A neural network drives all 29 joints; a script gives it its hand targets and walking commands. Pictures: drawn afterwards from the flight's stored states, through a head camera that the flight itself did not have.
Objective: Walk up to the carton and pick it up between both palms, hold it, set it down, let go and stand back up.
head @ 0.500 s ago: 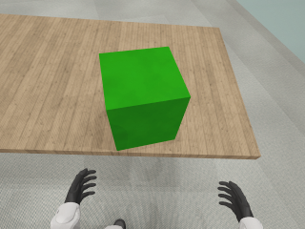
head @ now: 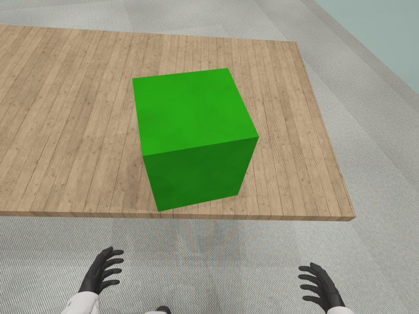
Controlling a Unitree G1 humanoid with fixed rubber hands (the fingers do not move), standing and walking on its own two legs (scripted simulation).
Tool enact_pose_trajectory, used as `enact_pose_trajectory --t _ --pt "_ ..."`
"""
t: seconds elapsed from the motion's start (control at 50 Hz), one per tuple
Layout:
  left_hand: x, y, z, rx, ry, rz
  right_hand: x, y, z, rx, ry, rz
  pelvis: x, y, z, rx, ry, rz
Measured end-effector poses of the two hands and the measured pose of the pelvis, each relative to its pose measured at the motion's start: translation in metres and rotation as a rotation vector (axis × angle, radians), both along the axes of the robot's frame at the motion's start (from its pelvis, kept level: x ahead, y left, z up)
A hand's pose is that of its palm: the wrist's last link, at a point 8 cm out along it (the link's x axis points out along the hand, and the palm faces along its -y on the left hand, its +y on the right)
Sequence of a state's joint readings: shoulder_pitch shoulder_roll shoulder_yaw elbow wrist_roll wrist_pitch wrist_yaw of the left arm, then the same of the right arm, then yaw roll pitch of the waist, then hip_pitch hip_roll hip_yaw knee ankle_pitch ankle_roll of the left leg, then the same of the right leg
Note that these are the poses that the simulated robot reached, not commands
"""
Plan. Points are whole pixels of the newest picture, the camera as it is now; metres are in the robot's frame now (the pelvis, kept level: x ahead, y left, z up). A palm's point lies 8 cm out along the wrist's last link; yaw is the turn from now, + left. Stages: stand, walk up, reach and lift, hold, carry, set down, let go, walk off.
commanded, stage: stand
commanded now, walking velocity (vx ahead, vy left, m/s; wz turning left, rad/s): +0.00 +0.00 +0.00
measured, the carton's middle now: (191, 143) +0.47 +0.08 -0.02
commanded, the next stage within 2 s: none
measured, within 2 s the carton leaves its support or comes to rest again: neither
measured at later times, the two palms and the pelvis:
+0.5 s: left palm out of the picture +0.10 +0.28 -0.12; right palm out of the picture +0.14 -0.23 -0.10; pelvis +0.01 +0.02 +0.00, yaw +0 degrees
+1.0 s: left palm out of the picture +0.09 +0.29 -0.13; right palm out of the picture +0.12 -0.23 -0.10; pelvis +0.00 +0.02 +0.00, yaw +0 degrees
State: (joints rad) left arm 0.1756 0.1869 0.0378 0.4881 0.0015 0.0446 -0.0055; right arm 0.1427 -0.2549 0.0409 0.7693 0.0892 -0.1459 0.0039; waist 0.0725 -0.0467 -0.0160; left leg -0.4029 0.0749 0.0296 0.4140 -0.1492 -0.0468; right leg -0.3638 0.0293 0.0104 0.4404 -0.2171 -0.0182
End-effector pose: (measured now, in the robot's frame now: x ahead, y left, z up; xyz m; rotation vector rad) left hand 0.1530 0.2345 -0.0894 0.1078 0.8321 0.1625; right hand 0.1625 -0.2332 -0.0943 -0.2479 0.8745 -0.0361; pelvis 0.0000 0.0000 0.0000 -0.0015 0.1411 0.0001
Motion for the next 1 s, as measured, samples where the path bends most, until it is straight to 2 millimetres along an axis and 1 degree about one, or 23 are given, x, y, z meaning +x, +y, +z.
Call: enact_pose_trajectory --t 0.12,0.2,0.3,0.44,0.6,1.0 --pt "-0.025 0.026 -0.019 0.036 0.110 0.009 -0.014 -0.002 -0.004 -0.025 0.075 -0.039 0.005 0.007 -0.001 -0.008 -0.012 0.000" --pt "-0.034 0.038 -0.026 0.043 0.147 0.014 -0.021 0.000 -0.006 -0.037 0.102 -0.052 0.007 0.012 -0.002 -0.014 -0.018 0.000" --pt "-0.042 0.046 -0.031 0.046 0.175 0.020 -0.023 0.002 -0.005 -0.044 0.110 -0.059 0.008 0.016 -0.003 -0.019 -0.024 0.000" --pt "-0.048 0.049 -0.034 0.046 0.184 0.029 -0.021 0.002 -0.003 -0.044 0.090 -0.064 0.007 0.017 -0.003 -0.021 -0.027 0.000" --pt "-0.050 0.050 -0.033 0.046 0.170 0.036 -0.022 0.001 -0.001 -0.042 0.072 -0.071 0.006 0.017 -0.003 -0.021 -0.029 0.000" --pt "-0.067 0.051 -0.037 0.040 0.195 0.045 -0.043 -0.001 -0.005 -0.048 0.111 -0.089 -0.002 0.018 -0.003 -0.022 -0.039 0.000"
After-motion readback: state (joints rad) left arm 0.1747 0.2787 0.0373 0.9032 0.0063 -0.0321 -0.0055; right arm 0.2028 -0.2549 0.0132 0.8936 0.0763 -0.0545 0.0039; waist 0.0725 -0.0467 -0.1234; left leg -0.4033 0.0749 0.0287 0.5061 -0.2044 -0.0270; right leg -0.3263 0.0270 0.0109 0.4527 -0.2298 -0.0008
